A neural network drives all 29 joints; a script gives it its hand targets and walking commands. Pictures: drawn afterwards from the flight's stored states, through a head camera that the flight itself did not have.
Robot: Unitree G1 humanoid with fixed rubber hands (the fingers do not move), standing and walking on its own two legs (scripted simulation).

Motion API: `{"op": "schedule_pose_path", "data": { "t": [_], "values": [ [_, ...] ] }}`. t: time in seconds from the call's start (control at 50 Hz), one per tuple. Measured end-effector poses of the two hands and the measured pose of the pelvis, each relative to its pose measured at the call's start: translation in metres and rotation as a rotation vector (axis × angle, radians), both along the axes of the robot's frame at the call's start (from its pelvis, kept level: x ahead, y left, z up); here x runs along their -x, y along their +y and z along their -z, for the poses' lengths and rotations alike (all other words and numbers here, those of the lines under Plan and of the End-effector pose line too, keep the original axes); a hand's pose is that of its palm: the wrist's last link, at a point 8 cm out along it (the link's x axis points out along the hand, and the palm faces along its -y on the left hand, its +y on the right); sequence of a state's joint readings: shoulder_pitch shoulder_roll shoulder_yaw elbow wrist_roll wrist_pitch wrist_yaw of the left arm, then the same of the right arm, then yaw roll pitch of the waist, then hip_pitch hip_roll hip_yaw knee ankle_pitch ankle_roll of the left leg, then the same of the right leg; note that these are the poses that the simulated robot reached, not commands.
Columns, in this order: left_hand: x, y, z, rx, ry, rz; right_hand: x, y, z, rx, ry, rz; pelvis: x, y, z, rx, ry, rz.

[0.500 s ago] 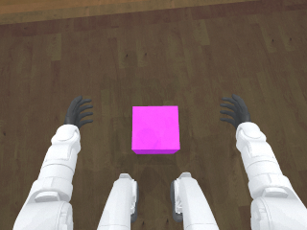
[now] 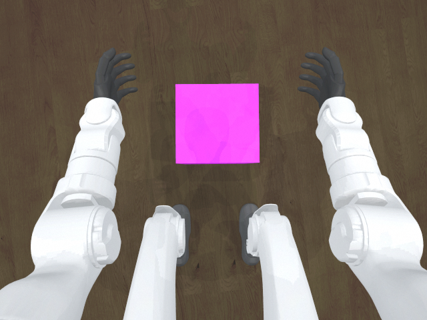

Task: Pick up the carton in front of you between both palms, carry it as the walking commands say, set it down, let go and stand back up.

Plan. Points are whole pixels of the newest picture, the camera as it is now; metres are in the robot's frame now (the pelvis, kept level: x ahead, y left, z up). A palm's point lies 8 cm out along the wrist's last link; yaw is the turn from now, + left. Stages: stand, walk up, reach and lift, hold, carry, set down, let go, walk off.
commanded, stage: reach and lift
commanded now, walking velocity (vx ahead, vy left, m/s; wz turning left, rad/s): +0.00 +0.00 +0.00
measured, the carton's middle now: (216, 130) +0.46 -0.01 -0.45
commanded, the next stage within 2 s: none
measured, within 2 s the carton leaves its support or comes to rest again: leaves its support in 1.50 s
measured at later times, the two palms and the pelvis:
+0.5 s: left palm (142, 123) +0.47 +0.18 -0.34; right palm (290, 122) +0.47 -0.19 -0.34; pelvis -0.04 +0.00 -0.18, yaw +0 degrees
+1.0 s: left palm (152, 121) +0.48 +0.17 -0.38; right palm (282, 121) +0.47 -0.19 -0.38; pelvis -0.04 +0.00 -0.21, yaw +0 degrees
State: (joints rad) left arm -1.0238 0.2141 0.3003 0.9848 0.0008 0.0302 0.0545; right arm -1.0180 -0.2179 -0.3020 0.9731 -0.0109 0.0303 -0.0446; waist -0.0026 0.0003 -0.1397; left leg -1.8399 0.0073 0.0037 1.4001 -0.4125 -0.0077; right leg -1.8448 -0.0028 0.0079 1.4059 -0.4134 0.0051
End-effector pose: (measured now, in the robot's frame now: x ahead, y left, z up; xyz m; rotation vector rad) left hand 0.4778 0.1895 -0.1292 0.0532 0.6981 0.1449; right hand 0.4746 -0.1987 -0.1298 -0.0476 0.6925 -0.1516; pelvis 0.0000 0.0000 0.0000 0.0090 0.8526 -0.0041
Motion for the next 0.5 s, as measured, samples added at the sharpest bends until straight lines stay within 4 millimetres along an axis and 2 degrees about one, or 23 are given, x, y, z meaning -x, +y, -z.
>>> {"op": "schedule_pose_path", "data": {
  "t": [0.12,0.2,0.34,0.5],
  "values": [
    [0.008,0.004,0.078,-0.006,0.009,0.001,0.008,-0.004,0.077,0.009,0.012,0.0,-0.001,0.001,0.053,0.002,0.045,-0.005],
    [0.012,0.004,0.12,-0.002,-0.005,0.004,0.012,-0.004,0.119,0.007,0.003,-0.003,0.005,0.001,0.089,0.003,0.03,-0.005],
    [0.013,0.001,0.166,0.002,-0.016,0.0,0.012,-0.002,0.164,0.001,-0.006,0.005,0.023,0.001,0.139,0.004,-0.043,-0.004],
    [0.011,-0.005,0.215,0.007,0.035,-0.008,0.009,0.005,0.214,-0.007,0.038,0.011,0.041,0.001,0.179,0.003,-0.125,-0.004]
  ]
}}
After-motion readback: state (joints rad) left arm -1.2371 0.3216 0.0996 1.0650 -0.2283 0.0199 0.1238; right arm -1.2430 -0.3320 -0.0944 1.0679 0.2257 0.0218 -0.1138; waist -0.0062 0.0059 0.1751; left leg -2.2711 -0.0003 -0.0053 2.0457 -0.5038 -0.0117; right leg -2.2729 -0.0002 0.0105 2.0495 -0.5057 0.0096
